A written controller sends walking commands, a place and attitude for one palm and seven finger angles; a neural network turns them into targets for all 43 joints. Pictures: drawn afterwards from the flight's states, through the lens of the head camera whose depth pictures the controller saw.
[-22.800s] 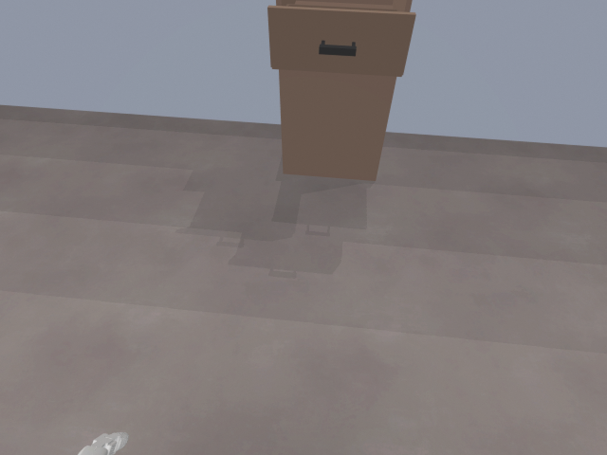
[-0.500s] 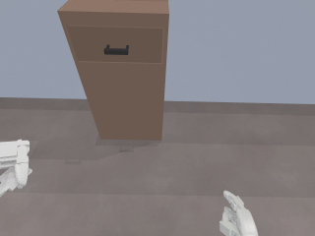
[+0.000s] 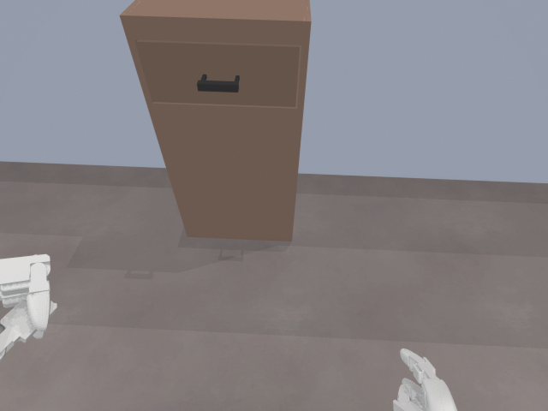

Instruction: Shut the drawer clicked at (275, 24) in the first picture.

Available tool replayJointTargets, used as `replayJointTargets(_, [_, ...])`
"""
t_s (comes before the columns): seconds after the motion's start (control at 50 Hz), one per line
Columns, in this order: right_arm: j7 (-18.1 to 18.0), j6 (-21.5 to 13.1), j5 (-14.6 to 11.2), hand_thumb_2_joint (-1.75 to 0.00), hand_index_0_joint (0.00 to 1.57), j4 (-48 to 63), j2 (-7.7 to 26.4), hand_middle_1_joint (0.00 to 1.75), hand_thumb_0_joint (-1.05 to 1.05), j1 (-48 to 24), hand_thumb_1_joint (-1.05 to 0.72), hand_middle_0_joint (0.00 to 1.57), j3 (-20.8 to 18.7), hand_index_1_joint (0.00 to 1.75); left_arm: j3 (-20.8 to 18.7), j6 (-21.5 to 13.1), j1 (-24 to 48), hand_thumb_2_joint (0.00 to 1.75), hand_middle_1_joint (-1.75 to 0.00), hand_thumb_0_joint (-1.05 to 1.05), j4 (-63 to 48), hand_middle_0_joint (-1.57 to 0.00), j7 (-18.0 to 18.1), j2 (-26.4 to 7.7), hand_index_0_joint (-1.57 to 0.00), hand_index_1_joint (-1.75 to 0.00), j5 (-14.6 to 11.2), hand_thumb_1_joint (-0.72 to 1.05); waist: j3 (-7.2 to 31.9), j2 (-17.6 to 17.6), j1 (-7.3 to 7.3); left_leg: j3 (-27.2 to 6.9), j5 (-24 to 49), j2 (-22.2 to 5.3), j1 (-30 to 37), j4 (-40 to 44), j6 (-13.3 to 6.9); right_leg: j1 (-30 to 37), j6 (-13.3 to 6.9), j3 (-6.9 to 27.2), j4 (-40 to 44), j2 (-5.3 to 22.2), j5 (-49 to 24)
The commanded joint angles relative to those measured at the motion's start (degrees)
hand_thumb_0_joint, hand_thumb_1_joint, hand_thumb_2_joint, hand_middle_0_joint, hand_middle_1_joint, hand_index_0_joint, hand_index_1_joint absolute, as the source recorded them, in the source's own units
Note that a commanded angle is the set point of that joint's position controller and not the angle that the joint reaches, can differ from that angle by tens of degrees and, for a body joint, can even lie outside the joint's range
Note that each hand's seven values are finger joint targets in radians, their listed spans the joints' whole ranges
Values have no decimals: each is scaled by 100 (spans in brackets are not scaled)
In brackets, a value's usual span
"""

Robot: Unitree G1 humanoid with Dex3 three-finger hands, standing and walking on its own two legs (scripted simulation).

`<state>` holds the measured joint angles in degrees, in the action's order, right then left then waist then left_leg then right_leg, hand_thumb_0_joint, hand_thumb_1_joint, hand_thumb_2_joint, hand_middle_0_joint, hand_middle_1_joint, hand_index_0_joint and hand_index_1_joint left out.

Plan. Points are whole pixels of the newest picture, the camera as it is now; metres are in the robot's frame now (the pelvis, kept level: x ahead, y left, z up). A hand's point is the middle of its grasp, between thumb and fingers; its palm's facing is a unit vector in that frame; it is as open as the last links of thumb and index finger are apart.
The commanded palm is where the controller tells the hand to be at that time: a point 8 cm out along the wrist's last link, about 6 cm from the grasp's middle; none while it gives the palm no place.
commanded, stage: let the arm hang, fingers relaxed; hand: left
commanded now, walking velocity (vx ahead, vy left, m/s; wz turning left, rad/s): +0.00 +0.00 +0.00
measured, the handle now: (219, 82) +0.92 +0.19 +0.02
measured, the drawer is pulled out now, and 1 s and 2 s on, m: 0.00 0.00 0.00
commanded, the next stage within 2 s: look to check the result in 1.10 s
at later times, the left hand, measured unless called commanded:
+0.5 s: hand out of the picture -0.05 +0.21 -0.17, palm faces +0.05 -0.97 -0.25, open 4.5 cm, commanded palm none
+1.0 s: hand out of the picture +0.02 +0.20 -0.16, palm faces +0.03 -0.97 -0.24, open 7.3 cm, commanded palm none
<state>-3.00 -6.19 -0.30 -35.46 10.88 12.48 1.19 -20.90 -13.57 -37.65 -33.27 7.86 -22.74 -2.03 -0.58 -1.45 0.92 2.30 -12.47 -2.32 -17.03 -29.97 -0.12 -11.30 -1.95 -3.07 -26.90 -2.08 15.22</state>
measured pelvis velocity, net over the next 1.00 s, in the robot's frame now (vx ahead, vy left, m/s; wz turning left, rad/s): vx -0.02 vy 0.00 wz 0.02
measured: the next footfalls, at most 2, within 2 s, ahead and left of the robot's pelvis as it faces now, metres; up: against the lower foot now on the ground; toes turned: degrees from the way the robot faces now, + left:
none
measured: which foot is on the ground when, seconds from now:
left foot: down 0.00-1.00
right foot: down 0.00-1.00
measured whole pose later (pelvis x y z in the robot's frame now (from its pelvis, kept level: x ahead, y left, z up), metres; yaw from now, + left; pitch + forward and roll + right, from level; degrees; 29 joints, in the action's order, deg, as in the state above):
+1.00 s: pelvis -0.02 +0.00 +0.01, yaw +1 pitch -2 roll +0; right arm -1.3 0.4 1.2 -64.6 11.4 13.9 -0.7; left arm -0.8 -0.3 -11.0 64.5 0.7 -11.5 0.8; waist -2.8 -1.3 0.7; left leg 1.7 -7.3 -0.4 -13.7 -22.8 -0.6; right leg -9.4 -1.6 -3.9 -23.8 -0.4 12.6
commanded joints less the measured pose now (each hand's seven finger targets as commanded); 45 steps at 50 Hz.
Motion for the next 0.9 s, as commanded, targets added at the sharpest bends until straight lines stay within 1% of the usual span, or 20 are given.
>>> replayJointTargets(0.0, [435,-134,-22,-90,20,-525,1547,30,0,-318,-90,20,-665,30,1353,1074,1200,90,-156,0,3803,-136,-763,-50,-136,-156,405,90,506,-61,152,-725,1595,-539,324,-277,-195,-1057,-5,430,-372,924,-908])
replayJointTargets(0.02, [393,27,-18,-90,20,-403,1361,30,0,-290,-90,20,-579,30,1374,1249,1113,90,-151,0,3808,-132,-779,137,-132,-151,401,90,320,-169,108,-865,1382,-630,31,-58,-323,-995,112,264,-531,694,-355])
replayJointTargets(0.04, [368,119,39,-90,20,-440,1251,30,0,-344,-90,20,-492,30,1421,1281,1228,90,-147,0,4093,-128,-788,266,-128,-147,400,90,376,-146,1,-1081,1180,-742,-375,150,-478,-817,131,223,-765,581,-26])
replayJointTargets(0.06, [347,192,91,-90,20,-400,1265,30,0,-426,-90,20,-419,30,1469,1296,1371,90,-143,0,4375,-124,-785,233,-124,-143,397,90,333,177,-73,-1244,1127,-766,-628,262,-575,-600,115,252,-810,506,49])
replayJointTargets(0.08, [340,234,131,-90,20,-397,1249,30,0,-459,-90,20,-392,30,1503,1290,1523,90,-138,0,4692,-120,-776,163,-120,-138,412,90,385,541,-124,-1222,1251,-681,-620,246,-545,-399,76,344,-678,506,-142])
replayJointTargets(0.12, [301,303,162,-90,20,-507,1261,30,0,-477,-90,20,-380,30,1546,1265,1819,90,-130,0,5390,-112,-763,26,-112,-130,429,90,555,1317,-118,-914,1297,-371,-258,-36,-392,-238,-84,627,-179,772,-940])
replayJointTargets(0.14, [289,360,161,-90,20,-605,1259,30,0,-430,-90,20,-392,30,1565,1258,1989,90,-125,0,5760,-108,-752,-65,-108,-125,415,90,606,1477,-64,-708,1219,-206,20,-230,-311,-324,-205,755,-15,982,-1271])
replayJointTargets(0.16, [280,430,166,-90,20,-710,1215,30,0,-387,-90,20,-394,30,1594,1270,2116,90,-121,0,6112,-104,-732,-105,-104,-121,397,90,590,1368,-22,-585,1049,-88,204,-308,-252,-423,-298,840,102,1104,-1359])
replayJointTargets(0.18, [285,486,174,-90,20,-808,1216,30,0,-335,-90,20,-383,30,1646,1295,2267,90,-117,0,6420,-100,-712,-125,-100,-117,377,90,517,922,35,-575,1052,-82,343,-224,-214,-520,-347,813,106,1096,-1133])
replayJointTargets(0.24, [277,585,186,-90,20,-1173,951,30,0,-342,-90,20,-264,30,1825,1336,2229,90,-104,0,7305,-88,-680,104,-88,-104,308,90,280,-519,-20,-749,732,-250,310,348,-230,-464,-168,720,284,853,-169])
replayJointTargets(0.26, [263,602,185,-90,20,-1276,915,30,0,-338,-90,20,-253,30,1850,1338,2168,90,-99,0,7568,-84,-679,128,-84,-99,297,90,232,-783,-52,-812,453,-279,202,519,-238,-338,-142,703,382,794,88])
replayJointTargets(0.28, [253,619,166,-90,20,-1338,936,30,0,-303,-90,20,-251,30,1859,1334,2115,90,-95,0,7800,-80,-673,76,-80,-95,298,90,199,-710,-78,-854,370,-292,178,571,-236,-246,-132,681,467,758,148])
replayJointTargets(0.3, [233,648,177,-90,20,-1457,871,30,0,-245,-90,20,-261,30,1855,1335,2059,90,-91,0,8039,-76,-665,187,-76,-91,274,90,194,-914,-81,-849,66,-309,155,669,-227,-206,-152,676,571,761,314])
replayJointTargets(0.34, [209,676,179,-90,20,-1633,859,30,0,-146,-90,20,-283,30,1831,1338,2034,90,-82,0,8388,-68,-679,197,-68,-82,287,90,102,-1025,-78,-867,-488,-285,95,829,-219,-200,-201,680,761,756,591])
replayJointTargets(0.36, [201,690,179,-90,20,-1706,878,30,0,-96,-90,20,-297,30,1835,1333,2054,90,-78,0,8540,-64,-687,160,-64,-78,281,90,35,-986,-71,-879,-658,-279,95,875,-217,-237,-226,698,839,752,697])
replayJointTargets(0.44, [188,722,159,-90,20,-2018,906,30,0,230,-90,20,-349,30,1867,1313,2152,90,-60,0,8976,-48,-702,131,-48,-60,278,90,-181,-11,-9,-796,-650,-269,342,807,-205,-585,-259,707,1168,828,1121])
replayJointTargets(0.48, [184,726,152,-90,20,-2169,930,30,0,342,-90,20,-371,30,1876,1309,2202,90,-52,0,9138,-40,-689,124,-40,-52,278,90,-280,130,17,-786,-538,-293,481,795,-216,-751,-274,699,1230,831,1215])
replayJointTargets(0.58, [164,687,150,-90,20,-2420,896,30,0,438,-90,20,-370,30,1867,1311,2107,90,-30,0,9444,-20,-670,168,-20,-30,274,90,-374,97,-36,-839,-538,-345,383,1026,-247,-641,-236,625,1111,773,1033])
replayJointTargets(0.72, [158,664,164,-90,20,-2649,793,30,0,438,-90,20,-351,30,1852,1323,2153,90,-30,0,9621,-20,-651,210,-20,-30,274,90,-522,41,-67,-854,-622,-350,232,1235,-244,-515,-200,604,1040,765,942])
replayJointTargets(0.88, [140,592,151,-90,20,-2692,842,30,0,308,-90,20,-359,30,1825,1271,2291,90,-30,0,9640,-20,-644,211,-20,-30,275,90,-250,-87,-98,-843,-25,-403,386,1255,-233,-181,-166,556,924,775,252])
